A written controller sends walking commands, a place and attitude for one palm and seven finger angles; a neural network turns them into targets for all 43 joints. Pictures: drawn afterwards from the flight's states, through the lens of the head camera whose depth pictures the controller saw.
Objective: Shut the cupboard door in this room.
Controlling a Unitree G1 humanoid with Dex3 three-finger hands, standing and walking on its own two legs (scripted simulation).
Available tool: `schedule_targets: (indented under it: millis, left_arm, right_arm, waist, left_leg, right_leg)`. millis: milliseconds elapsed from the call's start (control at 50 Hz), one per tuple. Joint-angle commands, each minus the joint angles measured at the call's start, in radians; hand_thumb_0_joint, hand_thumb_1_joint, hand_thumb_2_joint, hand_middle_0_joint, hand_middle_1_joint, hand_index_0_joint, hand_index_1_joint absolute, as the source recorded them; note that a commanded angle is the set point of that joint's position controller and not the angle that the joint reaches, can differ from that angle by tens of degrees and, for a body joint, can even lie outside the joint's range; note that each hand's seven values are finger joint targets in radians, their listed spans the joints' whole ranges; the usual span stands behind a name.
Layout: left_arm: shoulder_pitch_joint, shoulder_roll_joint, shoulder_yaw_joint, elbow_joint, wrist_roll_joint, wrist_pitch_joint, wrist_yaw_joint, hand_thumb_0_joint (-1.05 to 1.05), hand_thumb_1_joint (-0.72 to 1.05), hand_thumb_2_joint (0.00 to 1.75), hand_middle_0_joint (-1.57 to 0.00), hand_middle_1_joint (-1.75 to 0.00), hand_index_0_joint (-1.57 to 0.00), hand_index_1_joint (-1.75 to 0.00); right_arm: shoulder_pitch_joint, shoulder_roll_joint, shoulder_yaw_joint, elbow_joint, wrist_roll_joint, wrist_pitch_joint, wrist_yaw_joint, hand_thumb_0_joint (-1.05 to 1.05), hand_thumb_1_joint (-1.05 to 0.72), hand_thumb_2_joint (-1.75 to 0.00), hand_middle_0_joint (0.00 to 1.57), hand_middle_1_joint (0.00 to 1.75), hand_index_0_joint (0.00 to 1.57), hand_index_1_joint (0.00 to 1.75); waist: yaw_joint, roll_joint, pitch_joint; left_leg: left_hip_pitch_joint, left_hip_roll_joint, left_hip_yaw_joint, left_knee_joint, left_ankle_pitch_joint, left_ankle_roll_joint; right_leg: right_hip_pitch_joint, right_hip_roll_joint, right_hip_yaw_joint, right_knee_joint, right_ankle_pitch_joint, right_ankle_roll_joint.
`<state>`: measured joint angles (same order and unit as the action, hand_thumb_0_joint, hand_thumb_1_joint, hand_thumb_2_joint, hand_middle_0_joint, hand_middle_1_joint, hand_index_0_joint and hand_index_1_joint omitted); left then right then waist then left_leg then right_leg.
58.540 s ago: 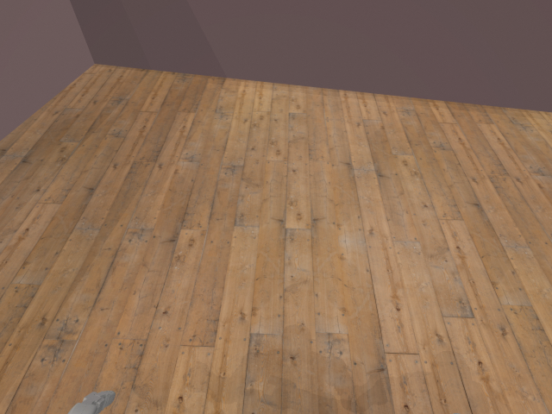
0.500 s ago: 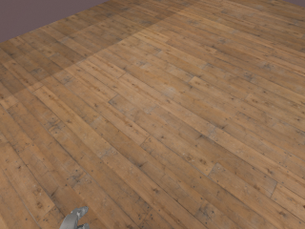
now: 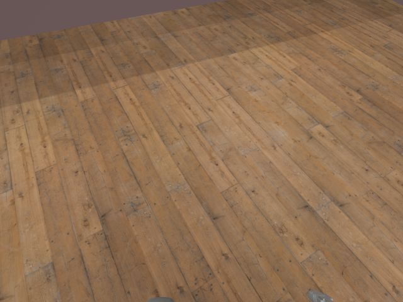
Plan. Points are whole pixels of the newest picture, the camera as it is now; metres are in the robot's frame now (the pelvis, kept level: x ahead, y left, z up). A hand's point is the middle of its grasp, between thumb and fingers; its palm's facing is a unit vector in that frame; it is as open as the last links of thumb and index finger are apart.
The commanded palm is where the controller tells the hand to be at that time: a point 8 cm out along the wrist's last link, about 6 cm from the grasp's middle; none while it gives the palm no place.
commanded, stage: turn or walk to find it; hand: left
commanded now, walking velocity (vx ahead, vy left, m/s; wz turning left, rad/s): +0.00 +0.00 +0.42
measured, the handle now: out of the picture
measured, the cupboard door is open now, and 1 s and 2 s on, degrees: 42 42 42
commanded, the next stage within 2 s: none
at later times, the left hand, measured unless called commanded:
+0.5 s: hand out of the picture +0.09 +0.20 -0.15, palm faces +0.17 -0.95 -0.25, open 7.4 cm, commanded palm none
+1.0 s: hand out of the picture -0.07 +0.19 -0.17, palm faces +0.47 -0.84 -0.26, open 7.3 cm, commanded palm none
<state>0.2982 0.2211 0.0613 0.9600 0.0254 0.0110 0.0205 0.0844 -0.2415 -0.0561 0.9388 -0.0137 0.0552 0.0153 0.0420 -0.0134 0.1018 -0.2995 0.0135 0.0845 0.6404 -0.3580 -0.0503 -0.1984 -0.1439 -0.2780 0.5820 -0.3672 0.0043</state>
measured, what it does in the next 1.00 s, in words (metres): steps on the spot, turning left: left foot, then right foot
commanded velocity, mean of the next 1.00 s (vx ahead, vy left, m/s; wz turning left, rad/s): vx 0.00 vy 0.00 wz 0.42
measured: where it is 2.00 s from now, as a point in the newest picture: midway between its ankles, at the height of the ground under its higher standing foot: outside the picture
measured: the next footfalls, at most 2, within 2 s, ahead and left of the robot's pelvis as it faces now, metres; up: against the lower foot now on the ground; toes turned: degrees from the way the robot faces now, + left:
left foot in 0.02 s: +0.04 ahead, +0.12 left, +0.00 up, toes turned +6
right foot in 0.52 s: +0.07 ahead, -0.12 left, +0.00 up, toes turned +8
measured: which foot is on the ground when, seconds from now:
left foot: up 0.00-0.00, down 0.02-0.52, up 0.54-1.00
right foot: down 0.00-0.02, up 0.04-0.50, down 0.52-1.00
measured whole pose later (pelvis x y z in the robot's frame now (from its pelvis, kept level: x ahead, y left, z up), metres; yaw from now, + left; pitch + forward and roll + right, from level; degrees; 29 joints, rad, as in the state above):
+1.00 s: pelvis +0.00 -0.01 +0.00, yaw +25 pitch +1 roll +1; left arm 0.27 0.22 0.06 0.95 0.02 0.01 0.02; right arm 0.12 -0.24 -0.06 0.94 -0.01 0.05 0.02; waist 0.03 -0.02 0.09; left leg -0.27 0.02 0.08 0.59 -0.33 -0.06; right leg -0.24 -0.17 -0.26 0.59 -0.34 0.03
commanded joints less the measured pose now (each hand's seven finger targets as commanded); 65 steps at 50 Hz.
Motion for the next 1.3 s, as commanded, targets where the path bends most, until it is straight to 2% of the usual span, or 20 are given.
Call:
schedule_targets:
  millis: [0,20,100,160,340,420,460,480,500,520,540,620,860,940,960,980,1000,1020,1120,1280]
  left_arm:
    - [-0.025,0.094,0.020,-0.098,-0.022,-0.011,-0.007,0.00,0.90,0.90,-0.20,-0.30,-0.20,-0.30]
    - [-0.061,0.105,0.013,-0.109,-0.014,0.004,0.004,0.00,0.90,0.90,-0.20,-0.30,-0.20,-0.30]
    - [-0.095,0.119,0.023,-0.066,-0.009,0.019,-0.007,0.00,0.90,0.90,-0.20,-0.30,-0.20,-0.30]
    - [-0.051,0.107,0.024,-0.050,-0.008,0.023,-0.014,0.00,0.90,0.90,-0.20,-0.30,-0.20,-0.30]
    - [-0.184,0.078,0.013,-0.121,-0.013,0.016,-0.011,0.00,0.90,0.90,-0.20,-0.30,-0.20,-0.30]
    - [-0.146,0.064,0.011,-0.119,-0.024,0.004,-0.008,0.00,0.90,0.90,-0.20,-0.30,-0.20,-0.30]
    - [-0.078,0.076,0.016,-0.105,-0.026,-0.009,-0.004,0.00,0.90,0.90,-0.20,-0.30,-0.20,-0.30]
    - [-0.044,0.123,0.023,-0.097,-0.019,-0.022,0.001,0.00,0.90,0.90,-0.20,-0.30,-0.20,-0.30]
    - [-0.013,0.215,0.042,-0.090,-0.003,-0.030,0.011,0.00,0.90,0.90,-0.20,-0.30,-0.20,-0.30]
    - [-0.011,0.236,0.044,-0.099,-0.007,-0.025,0.012,0.00,0.90,0.90,-0.20,-0.30,-0.20,-0.30]
    - [-0.062,0.195,0.036,-0.116,-0.010,-0.020,0.016,0.00,0.90,0.90,-0.20,-0.30,-0.20,-0.30]
    - [-0.161,0.118,0.021,-0.137,-0.012,-0.026,0.012,0.00,0.90,0.90,-0.20,-0.30,-0.20,-0.30]
    - [0.016,0.180,0.051,-0.071,0.005,-0.024,0.010,0.00,0.90,0.90,-0.20,-0.30,-0.20,-0.30]
    - [-0.026,0.193,0.054,-0.058,-0.002,-0.015,0.007,0.00,0.90,0.90,-0.20,-0.30,-0.20,-0.30]
    - [-0.029,0.181,0.051,-0.066,-0.010,-0.010,0.005,0.00,0.90,0.90,-0.20,-0.30,-0.20,-0.30]
    - [-0.020,0.126,0.042,-0.088,-0.018,-0.003,-0.001,0.00,0.90,0.90,-0.20,-0.30,-0.20,-0.30]
    - [-0.067,0.070,0.014,-0.115,-0.015,0.004,-0.003,0.00,0.90,0.90,-0.20,-0.30,-0.20,-0.30]
    - [-0.093,0.100,0.017,-0.117,-0.012,0.010,0.002,0.00,0.90,0.90,-0.20,-0.30,-0.20,-0.30]
    - [-0.089,0.104,0.025,-0.055,-0.011,0.018,-0.014,0.00,0.90,0.90,-0.20,-0.30,-0.20,-0.30]
    - [-0.160,0.086,0.015,-0.096,-0.016,0.018,-0.010,0.00,0.90,0.90,-0.20,-0.30,-0.20,-0.30]
  right_arm:
    - [0.203,-0.247,-0.062,-0.032,-0.006,-0.045,-0.011,0.00,-0.90,-0.90,0.20,0.30,0.20,0.30]
    - [0.214,-0.253,-0.058,-0.023,0.006,-0.032,-0.018,0.00,-0.90,-0.90,0.20,0.30,0.20,0.30]
    - [0.069,-0.156,-0.028,-0.058,-0.005,-0.039,-0.039,0.00,-0.90,-0.90,0.20,0.30,0.20,0.30]
    - [0.073,-0.148,-0.025,-0.064,-0.001,-0.048,-0.037,0.00,-0.90,-0.90,0.20,0.30,0.20,0.30]
    - [0.168,-0.143,-0.041,-0.048,-0.009,-0.045,-0.032,0.00,-0.90,-0.90,0.20,0.30,0.20,0.30]
    - [0.153,-0.148,-0.050,-0.054,-0.011,-0.039,-0.031,0.00,-0.90,-0.90,0.20,0.30,0.20,0.30]
    - [0.136,-0.137,-0.050,-0.056,-0.004,-0.038,-0.028,0.00,-0.90,-0.90,0.20,0.30,0.20,0.30]
    - [0.152,-0.099,-0.048,-0.060,0.004,-0.040,-0.021,0.00,-0.90,-0.90,0.20,0.30,0.20,0.30]
    - [0.156,-0.029,-0.037,-0.077,0.009,-0.042,-0.015,0.00,-0.90,-0.90,0.20,0.30,0.20,0.30]
    - [0.132,-0.067,-0.046,-0.091,0.001,-0.032,-0.022,0.00,-0.90,-0.90,0.20,0.30,0.20,0.30]
    - [0.143,-0.068,-0.051,-0.082,-0.004,-0.019,-0.021,0.00,-0.90,-0.90,0.20,0.30,0.20,0.30]
    - [0.200,-0.059,-0.053,-0.010,-0.010,0.003,-0.001,0.00,-0.90,-0.90,0.20,0.30,0.20,0.30]
    - [0.025,-0.021,-0.019,-0.051,0.004,-0.014,0.003,0.00,-0.90,-0.90,0.20,0.30,0.20,0.30]
    - [0.093,-0.037,-0.019,-0.041,0.004,-0.029,0.001,0.00,-0.90,-0.90,0.20,0.30,0.20,0.30]
    - [0.136,-0.075,-0.026,-0.034,0.002,-0.038,0.002,0.00,-0.90,-0.90,0.20,0.30,0.20,0.30]
    - [0.183,-0.182,-0.051,-0.033,-0.005,-0.047,-0.004,0.00,-0.90,-0.90,0.20,0.30,0.20,0.30]
    - [0.224,-0.254,-0.069,-0.028,0.000,-0.040,-0.016,0.00,-0.90,-0.90,0.20,0.30,0.20,0.30]
    - [0.214,-0.240,-0.061,-0.024,-0.001,-0.034,-0.019,0.00,-0.90,-0.90,0.20,0.30,0.20,0.30]
    - [0.100,-0.144,-0.029,-0.046,-0.002,-0.050,-0.042,0.00,-0.90,-0.90,0.20,0.30,0.20,0.30]
    - [0.175,-0.142,-0.038,-0.037,-0.005,-0.051,-0.039,0.00,-0.90,-0.90,0.20,0.30,0.20,0.30]
  waist:
    - [-0.119,0.322,-0.243]
    - [-0.119,0.246,-0.256]
    - [-0.063,0.190,-0.082]
    - [-0.039,0.128,-0.098]
    - [-0.081,0.183,-0.108]
    - [-0.060,0.196,-0.163]
    - [-0.021,0.161,-0.196]
    - [-0.009,0.055,-0.227]
    - [0.007,-0.235,-0.233]
    - [0.013,-0.221,-0.198]
    - [-0.015,-0.103,-0.135]
    - [-0.067,-0.169,-0.085]
    - [0.019,-0.212,-0.108]
    - [-0.033,-0.175,-0.154]
    - [-0.065,-0.095,-0.184]
    - [-0.094,0.171,-0.234]
    - [-0.114,0.329,-0.227]
    - [-0.113,0.218,-0.213]
    - [-0.049,0.164,-0.104]
    - [-0.073,0.166,-0.117]
  left_leg:
    - [0.419,0.385,-0.488,-0.293,0.736,0.218]
    - [0.385,0.435,-0.446,-0.268,0.842,0.297]
    - [0.166,0.268,-0.313,-0.318,0.543,0.235]
    - [0.156,0.219,-0.266,-0.338,0.472,0.199]
    - [0.166,0.215,-0.376,-0.309,0.464,0.225]
    - [0.125,0.188,-0.404,-0.233,0.568,0.210]
    - [0.052,0.145,-0.389,-0.156,0.501,0.160]
    - [-0.065,0.088,-0.346,-0.070,0.326,0.101]
    - [-0.272,-0.059,-0.167,0.151,-0.079,0.022]
    - [-0.274,-0.058,-0.155,0.358,-0.281,0.009]
    - [-0.272,-0.031,-0.189,0.476,-0.218,0.011]
    - [-0.270,0.006,-0.147,0.615,-0.013,-0.018]
    - [-0.141,0.006,-0.024,0.141,-0.110,-0.020]
    - [0.066,-0.006,0.009,-0.124,0.069,0.003]
    - [0.203,0.020,-0.015,-0.249,0.196,0.018]
    - [0.359,0.238,-0.304,-0.301,0.406,0.112]
    - [0.361,0.410,-0.488,-0.315,0.750,0.237]
    - [0.325,0.429,-0.409,-0.282,0.717,0.288]
    - [0.228,0.229,-0.261,-0.299,0.673,0.198]
    - [0.244,0.227,-0.324,-0.283,0.672,0.220]
  right_leg:
    - [-0.348,0.029,0.081,0.429,-0.254,0.079]
    - [-0.365,0.019,0.200,0.512,-0.329,0.067]
    - [-0.361,0.015,0.258,0.571,-0.111,0.073]
    - [-0.341,0.033,0.244,0.561,-0.020,0.084]
    - [-0.302,0.074,0.235,0.311,-0.075,0.096]
    - [-0.144,0.122,0.214,0.095,-0.030,0.079]
    - [0.027,0.116,0.212,-0.148,0.153,0.073]
    - [0.191,0.021,0.291,-0.255,0.253,0.052]
    - [0.319,-0.252,0.537,-0.271,0.417,-0.047]
    - [0.177,-0.380,0.598,-0.263,0.527,-0.153]
    - [0.094,-0.343,0.498,-0.264,0.512,-0.170]
    - [0.023,-0.171,0.295,-0.276,0.359,-0.090]
    - [0.150,-0.223,0.221,-0.187,0.621,-0.131]
    - [0.069,-0.208,0.162,-0.081,0.513,-0.067]
    - [-0.015,-0.179,0.122,0.029,0.440,-0.023]
    - [-0.226,-0.056,0.064,0.243,0.099,0.048]
    - [-0.372,0.033,0.129,0.411,-0.318,0.086]
    - [-0.369,0.005,0.200,0.499,-0.301,0.066]
    - [-0.388,0.031,0.242,0.579,-0.041,0.084]
    - [-0.355,0.057,0.240,0.407,-0.059,0.106]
